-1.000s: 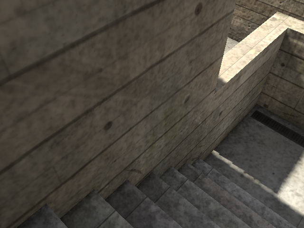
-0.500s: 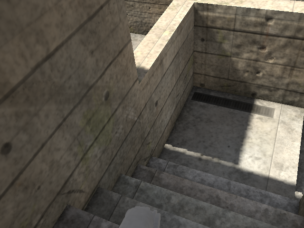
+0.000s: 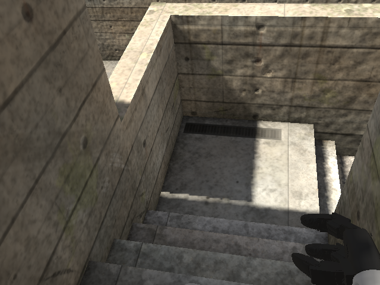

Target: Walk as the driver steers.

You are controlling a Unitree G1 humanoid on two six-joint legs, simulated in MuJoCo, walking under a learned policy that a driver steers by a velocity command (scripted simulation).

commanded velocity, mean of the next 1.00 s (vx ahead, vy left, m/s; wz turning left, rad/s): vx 0.00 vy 0.00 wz -0.18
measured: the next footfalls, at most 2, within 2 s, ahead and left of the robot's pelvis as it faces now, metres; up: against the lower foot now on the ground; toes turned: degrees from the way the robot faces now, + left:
left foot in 0.14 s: -0.02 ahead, +0.15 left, +0.20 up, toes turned -7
right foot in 0.88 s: +0.13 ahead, -0.25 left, +0.00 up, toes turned -3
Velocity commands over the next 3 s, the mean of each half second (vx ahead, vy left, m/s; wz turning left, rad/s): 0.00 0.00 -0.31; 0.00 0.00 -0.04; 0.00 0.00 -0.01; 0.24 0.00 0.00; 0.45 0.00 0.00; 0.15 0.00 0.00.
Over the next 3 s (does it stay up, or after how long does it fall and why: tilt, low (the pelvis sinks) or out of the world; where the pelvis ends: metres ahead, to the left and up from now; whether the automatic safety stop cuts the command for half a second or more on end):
stays up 0.36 -0.13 -0.22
